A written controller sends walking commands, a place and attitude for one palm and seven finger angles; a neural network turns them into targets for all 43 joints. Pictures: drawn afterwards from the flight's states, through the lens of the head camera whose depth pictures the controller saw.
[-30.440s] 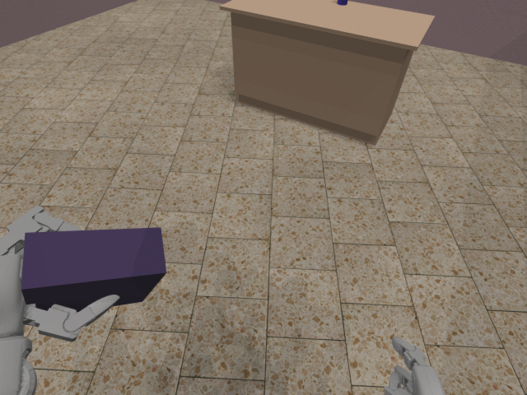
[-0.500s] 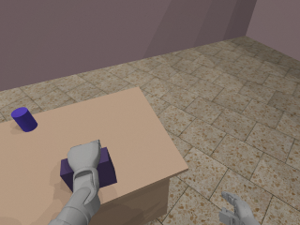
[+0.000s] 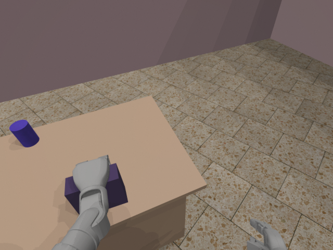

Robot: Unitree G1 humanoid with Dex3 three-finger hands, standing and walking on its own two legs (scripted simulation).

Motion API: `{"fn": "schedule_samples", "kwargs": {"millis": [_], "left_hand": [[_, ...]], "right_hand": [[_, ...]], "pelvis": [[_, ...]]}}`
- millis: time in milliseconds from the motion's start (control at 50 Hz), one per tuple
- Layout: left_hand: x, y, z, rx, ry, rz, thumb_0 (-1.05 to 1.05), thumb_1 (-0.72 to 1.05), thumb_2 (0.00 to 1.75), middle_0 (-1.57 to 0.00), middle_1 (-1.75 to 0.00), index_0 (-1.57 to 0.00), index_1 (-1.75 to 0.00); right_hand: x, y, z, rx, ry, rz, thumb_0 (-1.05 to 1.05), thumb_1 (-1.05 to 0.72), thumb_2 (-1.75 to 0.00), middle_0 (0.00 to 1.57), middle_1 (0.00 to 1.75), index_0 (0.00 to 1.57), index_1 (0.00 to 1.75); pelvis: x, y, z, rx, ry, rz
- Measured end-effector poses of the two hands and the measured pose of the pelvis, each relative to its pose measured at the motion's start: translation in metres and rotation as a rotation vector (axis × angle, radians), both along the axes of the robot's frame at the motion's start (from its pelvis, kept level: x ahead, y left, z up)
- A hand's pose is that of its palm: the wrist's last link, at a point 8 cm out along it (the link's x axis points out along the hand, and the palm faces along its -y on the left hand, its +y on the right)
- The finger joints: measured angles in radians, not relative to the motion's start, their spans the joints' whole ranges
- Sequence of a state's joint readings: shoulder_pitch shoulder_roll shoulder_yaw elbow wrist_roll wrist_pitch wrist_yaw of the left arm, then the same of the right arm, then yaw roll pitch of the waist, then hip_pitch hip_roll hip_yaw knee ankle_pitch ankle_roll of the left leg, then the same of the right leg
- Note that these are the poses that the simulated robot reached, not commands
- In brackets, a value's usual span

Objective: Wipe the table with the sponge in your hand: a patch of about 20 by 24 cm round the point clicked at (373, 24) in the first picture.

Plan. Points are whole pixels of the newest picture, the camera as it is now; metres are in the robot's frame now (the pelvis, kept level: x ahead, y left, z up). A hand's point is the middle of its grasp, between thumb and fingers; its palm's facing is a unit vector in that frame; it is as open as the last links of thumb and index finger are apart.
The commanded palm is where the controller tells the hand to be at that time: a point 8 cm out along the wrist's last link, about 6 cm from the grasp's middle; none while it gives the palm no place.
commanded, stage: wipe back along the middle lane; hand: left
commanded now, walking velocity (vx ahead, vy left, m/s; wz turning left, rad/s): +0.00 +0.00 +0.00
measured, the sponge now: (100, 195) +0.28 +0.23 -0.06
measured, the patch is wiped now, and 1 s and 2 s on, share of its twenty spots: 0.55 0.60 0.70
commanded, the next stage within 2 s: slide across to the third lane in 0.04 s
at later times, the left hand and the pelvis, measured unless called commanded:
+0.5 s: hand (102, 180) +0.30 +0.22 -0.01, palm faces -0.09 -0.02 -1.00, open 9.8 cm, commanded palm +0.28 +0.17 +0.04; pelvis +0.00 +0.00 +0.00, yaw +2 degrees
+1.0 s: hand (125, 172) +0.33 +0.16 -0.01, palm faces -0.08 -0.03 -1.00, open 9.8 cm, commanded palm +0.30 +0.14 +0.04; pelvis -0.01 -0.01 +0.00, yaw +1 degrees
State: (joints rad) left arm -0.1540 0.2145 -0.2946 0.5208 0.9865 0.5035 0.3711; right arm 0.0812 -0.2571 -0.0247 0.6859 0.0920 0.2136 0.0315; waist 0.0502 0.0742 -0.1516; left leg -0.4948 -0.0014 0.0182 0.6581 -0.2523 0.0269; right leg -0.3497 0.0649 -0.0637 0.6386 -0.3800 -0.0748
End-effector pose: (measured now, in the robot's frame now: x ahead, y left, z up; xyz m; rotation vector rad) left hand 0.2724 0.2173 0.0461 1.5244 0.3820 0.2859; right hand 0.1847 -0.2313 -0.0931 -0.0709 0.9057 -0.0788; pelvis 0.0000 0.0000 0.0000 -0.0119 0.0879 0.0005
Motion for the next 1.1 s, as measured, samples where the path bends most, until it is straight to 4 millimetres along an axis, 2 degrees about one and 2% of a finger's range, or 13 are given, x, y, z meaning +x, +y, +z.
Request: {"fn": "schedule_samples", "kwargs": {"millis": [420, 680, 880, 1100], "left_hand": [[0.008, -0.002, 0.001, 0.004, 0.042, -0.013, 0.00, -0.46, 1.05, -0.73, -1.39, -0.73, -1.40], [0.026, -0.033, 0.006, 0.003, 0.016, -0.071, 0.00, -0.46, 1.05, -0.74, -1.39, -0.74, -1.39], [0.037, -0.060, 0.005, 0.006, 0.019, -0.084, 0.00, -0.46, 1.05, -0.74, -1.39, -0.74, -1.39], [0.042, -0.064, 0.001, -0.006, 0.037, -0.063, 0.01, -0.46, 1.05, -0.74, -1.39, -0.74, -1.39]], "right_hand": [[0.011, 0.014, -0.003, 0.015, -0.019, 0.043, 0.01, -0.90, -0.90, 0.20, 0.30, 0.20, 0.30], [0.004, 0.026, -0.013, 0.062, 0.016, 0.076, 0.01, -0.90, -0.90, 0.20, 0.30, 0.20, 0.30], [-0.010, 0.013, -0.014, 0.059, 0.046, 0.050, 0.01, -0.90, -0.90, 0.20, 0.30, 0.20, 0.30], [-0.025, -0.012, -0.014, 0.021, 0.077, -0.003, 0.01, -0.90, -0.90, 0.20, 0.30, 0.19, 0.30]], "pelvis": [[-0.003, 0.002, -0.001, -0.004, -0.006, 0.030], [-0.008, 0.000, -0.002, -0.002, -0.003, 0.043], [-0.010, -0.007, -0.002, 0.002, -0.001, 0.033], [-0.010, -0.016, 0.000, 0.007, 0.001, 0.020]]}}
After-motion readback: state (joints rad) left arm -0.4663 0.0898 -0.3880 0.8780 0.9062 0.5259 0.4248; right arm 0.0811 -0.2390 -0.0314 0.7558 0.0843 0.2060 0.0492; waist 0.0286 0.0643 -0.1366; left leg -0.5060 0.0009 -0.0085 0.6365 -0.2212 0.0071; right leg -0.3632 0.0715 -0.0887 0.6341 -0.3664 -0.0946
